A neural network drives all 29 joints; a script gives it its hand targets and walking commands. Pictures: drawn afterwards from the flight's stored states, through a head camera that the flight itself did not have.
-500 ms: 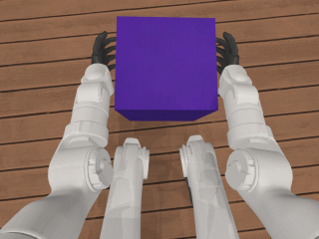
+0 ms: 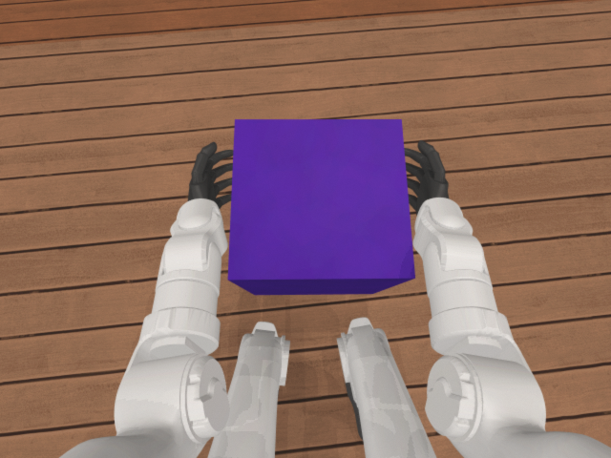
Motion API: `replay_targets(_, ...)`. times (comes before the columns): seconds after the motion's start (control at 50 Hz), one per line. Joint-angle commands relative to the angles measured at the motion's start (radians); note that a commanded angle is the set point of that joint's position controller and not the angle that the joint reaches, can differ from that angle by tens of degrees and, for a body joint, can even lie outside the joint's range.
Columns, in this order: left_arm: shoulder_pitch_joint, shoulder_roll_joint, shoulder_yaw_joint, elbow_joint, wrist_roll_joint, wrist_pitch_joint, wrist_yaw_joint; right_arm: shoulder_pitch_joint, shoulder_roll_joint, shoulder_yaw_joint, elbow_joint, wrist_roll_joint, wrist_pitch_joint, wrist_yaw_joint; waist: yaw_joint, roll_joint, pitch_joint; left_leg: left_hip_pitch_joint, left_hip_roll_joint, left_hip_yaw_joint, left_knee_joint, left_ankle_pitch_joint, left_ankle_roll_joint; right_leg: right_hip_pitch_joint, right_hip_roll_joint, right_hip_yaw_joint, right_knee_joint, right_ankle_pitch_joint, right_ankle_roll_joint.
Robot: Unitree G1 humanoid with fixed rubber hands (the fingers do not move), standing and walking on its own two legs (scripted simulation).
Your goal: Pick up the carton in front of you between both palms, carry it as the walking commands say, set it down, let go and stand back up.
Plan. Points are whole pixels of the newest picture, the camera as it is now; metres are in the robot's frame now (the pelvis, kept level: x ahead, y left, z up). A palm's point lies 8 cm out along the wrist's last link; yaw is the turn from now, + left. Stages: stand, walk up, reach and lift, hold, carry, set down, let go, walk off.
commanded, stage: reach and lift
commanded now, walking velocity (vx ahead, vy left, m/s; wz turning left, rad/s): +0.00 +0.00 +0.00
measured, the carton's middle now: (315, 222) +0.42 -0.01 -0.12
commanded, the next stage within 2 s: hold in 1.90 s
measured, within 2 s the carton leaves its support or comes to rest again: neither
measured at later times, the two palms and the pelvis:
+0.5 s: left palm (151, 180) +0.39 +0.14 +0.11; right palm (490, 174) +0.39 -0.16 +0.11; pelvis +0.05 +0.00 +0.14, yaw +0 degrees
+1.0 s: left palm (57, 139) +0.36 +0.15 +0.23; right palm (600, 119) +0.36 -0.15 +0.23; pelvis +0.07 +0.00 +0.21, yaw +0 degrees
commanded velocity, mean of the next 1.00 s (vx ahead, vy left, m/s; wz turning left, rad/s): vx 0.00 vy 0.00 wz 0.00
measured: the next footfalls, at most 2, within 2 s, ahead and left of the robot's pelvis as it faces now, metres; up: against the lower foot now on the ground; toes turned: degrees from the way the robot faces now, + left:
none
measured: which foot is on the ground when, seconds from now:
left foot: down 0.00-1.00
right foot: down 0.00-1.00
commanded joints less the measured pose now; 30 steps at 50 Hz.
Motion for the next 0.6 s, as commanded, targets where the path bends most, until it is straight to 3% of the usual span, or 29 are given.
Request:
replay_targets(0.0, -0.482, -1.084, -0.581, 0.026, -0.115, -0.014, -0.248, -0.479, 1.059, 0.600, 0.056, 0.115, 0.000, 0.245, 0.000, 0.008, -0.734, 0.588, -0.059, 0.111, -0.289, 0.232, 0.016, 0.578, 0.063, -0.125, -0.276, 0.238, -0.024)
replay_targets(0.22, -0.290, -1.076, -0.575, 0.028, -0.081, -0.039, -0.249, -0.281, 1.060, 0.592, 0.062, 0.073, -0.026, 0.235, 0.002, -0.007, -0.544, 0.809, -0.036, 0.063, -0.521, 0.271, 0.031, 0.838, 0.038, -0.069, -0.514, 0.291, -0.038)
replay_targets(0.36, -0.166, -1.080, -0.600, -0.002, -0.068, -0.036, -0.257, -0.158, 1.062, 0.621, 0.024, 0.060, -0.025, 0.237, 0.007, -0.004, -0.456, 0.989, -0.017, 0.037, -0.680, 0.361, 0.036, 1.029, 0.019, -0.043, -0.669, 0.381, -0.045)
replay_targets(0.58, 0.009, -1.082, -0.665, -0.108, -0.084, 0.058, -0.282, 0.009, 1.062, 0.697, -0.076, 0.074, 0.064, 0.259, 0.009, -0.011, -0.280, 1.307, 0.012, 0.008, -0.937, 0.511, 0.033, 1.336, -0.004, -0.016, -0.924, 0.525, -0.045)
